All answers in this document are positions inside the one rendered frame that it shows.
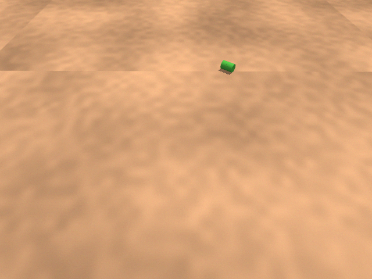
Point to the can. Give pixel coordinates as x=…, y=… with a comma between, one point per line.
x=227, y=66

